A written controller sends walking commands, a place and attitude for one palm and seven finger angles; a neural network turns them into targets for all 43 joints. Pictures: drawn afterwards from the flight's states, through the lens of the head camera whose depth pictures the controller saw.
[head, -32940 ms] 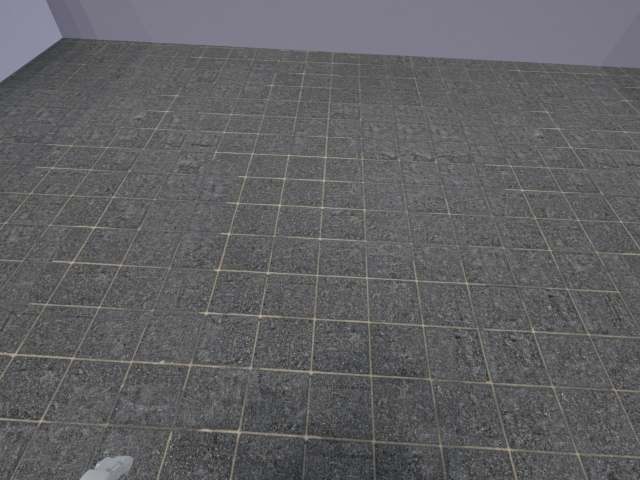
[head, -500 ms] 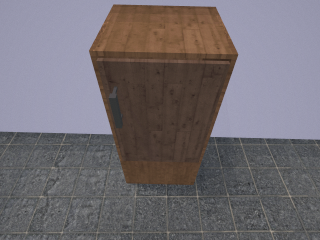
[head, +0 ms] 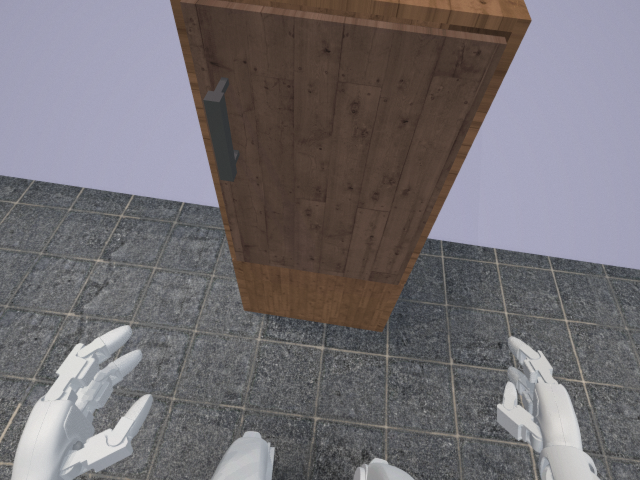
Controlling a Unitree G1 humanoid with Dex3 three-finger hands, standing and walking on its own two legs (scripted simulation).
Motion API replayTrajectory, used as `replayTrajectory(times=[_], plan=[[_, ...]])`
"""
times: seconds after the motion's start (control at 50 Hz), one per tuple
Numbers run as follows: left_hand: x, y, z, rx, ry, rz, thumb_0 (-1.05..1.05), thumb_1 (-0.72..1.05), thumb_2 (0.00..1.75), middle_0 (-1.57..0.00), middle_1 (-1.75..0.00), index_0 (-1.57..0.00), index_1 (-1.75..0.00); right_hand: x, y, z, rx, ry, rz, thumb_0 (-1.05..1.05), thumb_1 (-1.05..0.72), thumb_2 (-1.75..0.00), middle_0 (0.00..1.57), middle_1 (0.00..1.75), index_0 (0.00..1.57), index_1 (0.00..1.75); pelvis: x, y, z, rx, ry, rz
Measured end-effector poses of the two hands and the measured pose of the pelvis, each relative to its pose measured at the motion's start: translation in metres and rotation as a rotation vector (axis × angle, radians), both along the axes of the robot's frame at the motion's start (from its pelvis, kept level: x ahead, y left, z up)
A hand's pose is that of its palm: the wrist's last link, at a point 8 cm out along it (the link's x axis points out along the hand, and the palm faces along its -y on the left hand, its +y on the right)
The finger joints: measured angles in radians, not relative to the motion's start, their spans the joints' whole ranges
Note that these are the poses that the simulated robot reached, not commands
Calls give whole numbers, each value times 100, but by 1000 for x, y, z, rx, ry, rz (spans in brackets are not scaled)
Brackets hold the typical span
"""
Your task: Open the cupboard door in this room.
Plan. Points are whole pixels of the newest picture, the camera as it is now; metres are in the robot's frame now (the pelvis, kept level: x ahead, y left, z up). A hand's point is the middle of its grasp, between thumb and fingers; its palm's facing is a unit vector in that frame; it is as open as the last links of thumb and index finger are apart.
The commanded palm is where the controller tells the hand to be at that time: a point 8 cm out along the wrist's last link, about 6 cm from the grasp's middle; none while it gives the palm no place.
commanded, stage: raise the hand with hooked fingers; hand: left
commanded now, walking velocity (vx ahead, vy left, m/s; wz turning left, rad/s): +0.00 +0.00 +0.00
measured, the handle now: (226, 131) +0.57 +0.21 +0.07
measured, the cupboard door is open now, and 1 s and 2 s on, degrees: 0 0 0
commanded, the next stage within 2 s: move the hooked fingers beside the handle in 1.60 s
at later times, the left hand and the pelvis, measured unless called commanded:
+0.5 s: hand (100, 339) +0.24 +0.27 +0.05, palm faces +0.02 -1.00 -0.06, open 12.1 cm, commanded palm +0.22 +0.32 +0.06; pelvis -0.01 +0.03 +0.01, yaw -3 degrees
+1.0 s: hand (57, 283) +0.29 +0.33 +0.08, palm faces +0.00 -1.00 -0.05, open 14.0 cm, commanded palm +0.27 +0.38 +0.09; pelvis +0.00 +0.08 +0.03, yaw -3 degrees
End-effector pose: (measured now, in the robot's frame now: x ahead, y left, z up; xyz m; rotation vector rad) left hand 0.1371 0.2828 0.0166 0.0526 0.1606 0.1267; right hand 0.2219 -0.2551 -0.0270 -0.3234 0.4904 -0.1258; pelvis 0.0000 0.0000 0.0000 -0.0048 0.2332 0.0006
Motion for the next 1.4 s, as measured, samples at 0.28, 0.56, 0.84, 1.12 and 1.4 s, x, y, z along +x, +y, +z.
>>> replayTrajectory(times=[0.28, 0.56, 0.84, 1.12, 1.4], plan=[[86, 2, 28, -36, 11, -241, 1, 19, 59, -26, -75, -25, -76, -81, 31, -62, 164, 227, -93, 2, -90, -89, 20, 30, 20, 30, -11, 2, 1, -3, 13, -18], [87, 41, 26, -29, -69, -173, 0, -14, 45, -27, -96, -27, -97, -121, 15, -36, 6, 266, -205, 2, -91, -90, 20, 30, 20, 30, -8, 42, 9, -26, 15, -53], [117, 90, 60, -13, -109, -120, -1, -44, 33, -30, -115, -29, -116, -68, 87, -5, 65, 135, -70, 2, -90, -90, 20, 30, 20, 30, -1, 73, 23, -55, -20, -41], [148, 111, 78, -4, -151, -125, -1, -50, 30, -30, -119, -30, -120, -85, 87, -10, 36, 240, -88, 2, -90, -89, 20, 30, 21, 30, 2, 77, 29, -58, -27, -41], [151, 88, 72, -30, -129, -129, -1, -50, 30, -30, -119, -30, -120, -107, 52, -9, 22, 279, -148, 2, -90, -90, 20, 30, 20, 30, 2, 61, 32, -42, -24, -54]])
